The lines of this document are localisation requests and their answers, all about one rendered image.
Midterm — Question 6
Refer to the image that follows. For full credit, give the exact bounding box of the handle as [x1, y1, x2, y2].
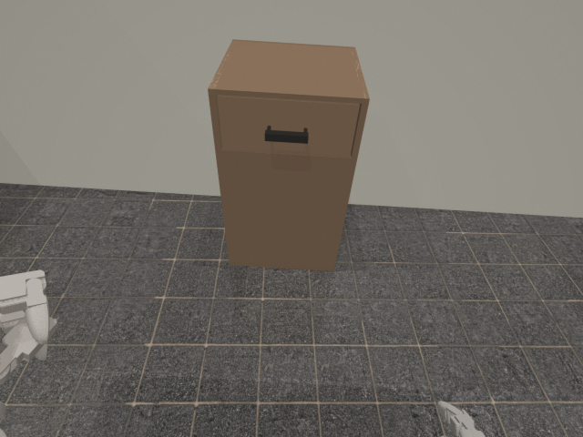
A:
[265, 126, 309, 144]

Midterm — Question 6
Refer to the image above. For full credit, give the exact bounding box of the left robot hand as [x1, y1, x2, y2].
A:
[0, 269, 57, 385]

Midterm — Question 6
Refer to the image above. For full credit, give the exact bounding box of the right robot hand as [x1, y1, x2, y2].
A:
[437, 401, 485, 437]

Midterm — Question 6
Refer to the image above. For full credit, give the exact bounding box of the drawer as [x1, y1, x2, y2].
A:
[217, 95, 360, 157]

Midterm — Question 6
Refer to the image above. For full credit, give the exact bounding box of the cabinet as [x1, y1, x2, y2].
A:
[208, 39, 370, 271]

